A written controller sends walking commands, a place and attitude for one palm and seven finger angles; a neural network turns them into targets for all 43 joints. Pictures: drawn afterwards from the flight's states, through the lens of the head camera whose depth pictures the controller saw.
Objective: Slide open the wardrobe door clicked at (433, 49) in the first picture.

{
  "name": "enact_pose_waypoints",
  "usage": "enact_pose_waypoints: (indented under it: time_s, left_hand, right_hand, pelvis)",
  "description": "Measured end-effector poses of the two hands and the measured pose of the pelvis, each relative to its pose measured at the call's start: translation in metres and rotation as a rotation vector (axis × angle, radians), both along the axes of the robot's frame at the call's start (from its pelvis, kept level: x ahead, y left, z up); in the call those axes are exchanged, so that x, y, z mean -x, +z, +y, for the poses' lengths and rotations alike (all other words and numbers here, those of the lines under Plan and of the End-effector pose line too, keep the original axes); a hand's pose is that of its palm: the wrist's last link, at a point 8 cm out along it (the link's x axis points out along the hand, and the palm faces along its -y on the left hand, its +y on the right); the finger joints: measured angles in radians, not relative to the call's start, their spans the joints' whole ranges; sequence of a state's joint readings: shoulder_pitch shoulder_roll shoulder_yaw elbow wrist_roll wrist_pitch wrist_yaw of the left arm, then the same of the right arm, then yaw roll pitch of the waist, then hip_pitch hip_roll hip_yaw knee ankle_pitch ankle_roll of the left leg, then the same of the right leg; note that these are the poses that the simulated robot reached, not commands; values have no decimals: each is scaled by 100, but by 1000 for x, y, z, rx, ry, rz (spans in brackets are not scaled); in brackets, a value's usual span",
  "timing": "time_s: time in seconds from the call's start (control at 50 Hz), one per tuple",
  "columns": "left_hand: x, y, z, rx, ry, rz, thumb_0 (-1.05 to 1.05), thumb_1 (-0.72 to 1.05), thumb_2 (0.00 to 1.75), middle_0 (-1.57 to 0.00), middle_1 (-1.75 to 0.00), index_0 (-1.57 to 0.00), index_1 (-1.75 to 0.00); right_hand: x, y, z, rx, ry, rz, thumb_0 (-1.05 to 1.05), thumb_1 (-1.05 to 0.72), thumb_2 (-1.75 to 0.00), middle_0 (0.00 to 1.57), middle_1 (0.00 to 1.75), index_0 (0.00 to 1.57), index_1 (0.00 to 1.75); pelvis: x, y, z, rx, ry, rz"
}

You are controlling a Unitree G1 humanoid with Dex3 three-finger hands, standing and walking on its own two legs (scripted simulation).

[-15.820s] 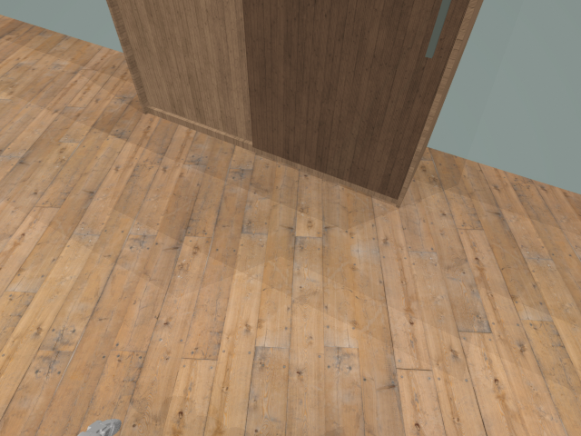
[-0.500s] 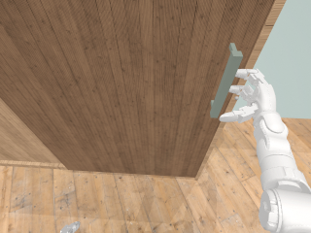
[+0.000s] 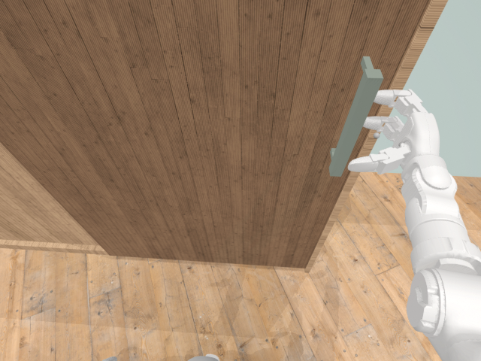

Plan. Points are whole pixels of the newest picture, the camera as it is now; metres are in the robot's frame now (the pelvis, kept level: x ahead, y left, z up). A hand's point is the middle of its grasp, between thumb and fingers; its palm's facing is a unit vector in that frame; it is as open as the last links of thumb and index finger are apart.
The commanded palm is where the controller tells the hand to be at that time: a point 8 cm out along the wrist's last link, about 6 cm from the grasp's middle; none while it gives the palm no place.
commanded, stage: slide the fingers in behind the handle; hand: right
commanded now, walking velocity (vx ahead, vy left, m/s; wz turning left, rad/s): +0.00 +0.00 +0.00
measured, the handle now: (349, 123) +0.51 -0.11 +0.11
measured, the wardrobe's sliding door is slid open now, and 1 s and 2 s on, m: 0.00 0.00 0.00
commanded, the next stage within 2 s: grip the handle and tug to test in 1.86 s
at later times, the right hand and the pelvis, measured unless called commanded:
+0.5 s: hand (371, 142) +0.46 -0.14 +0.12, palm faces -0.05 +1.00 -0.01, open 13.9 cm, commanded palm +0.43 -0.19 +0.12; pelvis +0.00 -0.01 +0.00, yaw +1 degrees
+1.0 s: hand (353, 140) +0.46 -0.11 +0.12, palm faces -0.05 +1.00 -0.01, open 14.0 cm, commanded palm +0.43 -0.16 +0.12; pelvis +0.01 +0.00 +0.00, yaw +0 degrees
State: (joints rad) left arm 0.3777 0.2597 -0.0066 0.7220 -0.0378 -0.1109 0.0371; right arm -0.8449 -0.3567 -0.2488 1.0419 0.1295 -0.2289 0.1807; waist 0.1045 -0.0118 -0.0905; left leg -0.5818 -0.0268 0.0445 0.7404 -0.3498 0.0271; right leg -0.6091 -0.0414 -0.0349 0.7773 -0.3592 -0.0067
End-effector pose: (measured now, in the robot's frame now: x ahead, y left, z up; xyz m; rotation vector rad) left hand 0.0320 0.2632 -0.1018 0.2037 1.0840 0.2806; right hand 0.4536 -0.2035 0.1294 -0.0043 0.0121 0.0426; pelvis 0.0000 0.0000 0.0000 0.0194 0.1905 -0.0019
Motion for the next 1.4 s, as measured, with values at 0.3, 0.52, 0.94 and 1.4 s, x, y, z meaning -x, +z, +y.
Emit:
enact_pose_waypoints:
  time_s: [0.3,0.52,0.94,1.4]
  left_hand:
    - [4,-2,-10,16,-2,-10,0,90,89,-20,-30,-20,-30]
    - [-10,1,-14,24,-2,-50,0,90,89,-20,-30,-20,-30]
    - [-31,1,-9,39,-25,-81,0,90,89,-20,-30,-20,-30]
    - [-27,1,-1,42,-23,-82,0,90,89,-20,-30,-20,-30]
  right_hand:
    - [1,-2,3,1,12,5,-1,50,-30,32,122,32,123]
    - [10,-7,8,4,7,-5,-1,50,-30,30,120,30,120]
    - [9,-5,33,7,11,0,-1,50,-30,30,120,30,120]
    - [19,-3,50,-2,12,-1,-1,50,-30,30,120,30,120]
  pelvis:
    - [4,-1,-5,-3,4,4]
    - [0,1,-7,-2,12,-11]
    - [-6,3,1,6,7,-19]
    - [-2,5,8,12,5,-39]
